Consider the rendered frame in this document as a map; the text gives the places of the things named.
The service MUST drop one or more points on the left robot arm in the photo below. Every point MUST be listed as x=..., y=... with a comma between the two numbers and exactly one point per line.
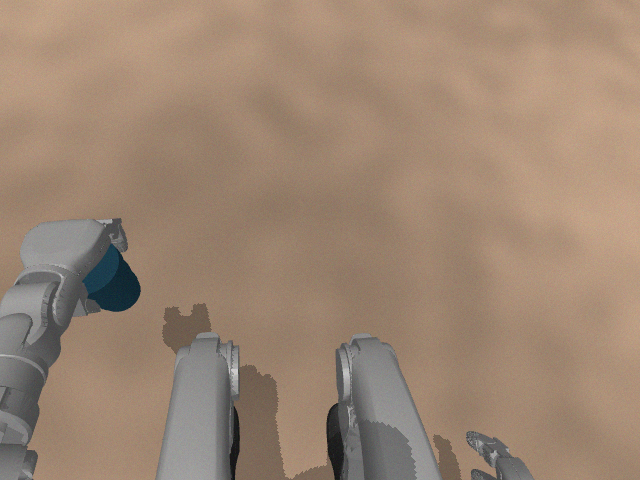
x=34, y=313

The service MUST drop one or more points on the cup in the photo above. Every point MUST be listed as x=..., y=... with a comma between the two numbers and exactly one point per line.
x=111, y=283

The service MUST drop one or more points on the right robot foot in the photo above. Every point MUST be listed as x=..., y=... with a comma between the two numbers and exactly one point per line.
x=334, y=442

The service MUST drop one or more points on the left robot hand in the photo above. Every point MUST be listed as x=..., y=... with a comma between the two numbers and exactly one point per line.
x=75, y=245

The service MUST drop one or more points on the right robot hand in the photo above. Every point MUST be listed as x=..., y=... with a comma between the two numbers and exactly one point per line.
x=496, y=454

